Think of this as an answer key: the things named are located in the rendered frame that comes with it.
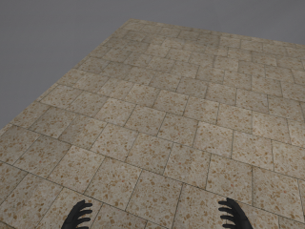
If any left robot hand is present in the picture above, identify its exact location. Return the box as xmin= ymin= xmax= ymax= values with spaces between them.
xmin=61 ymin=199 xmax=92 ymax=229

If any right robot hand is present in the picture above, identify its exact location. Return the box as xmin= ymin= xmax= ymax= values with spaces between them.
xmin=218 ymin=198 xmax=254 ymax=229

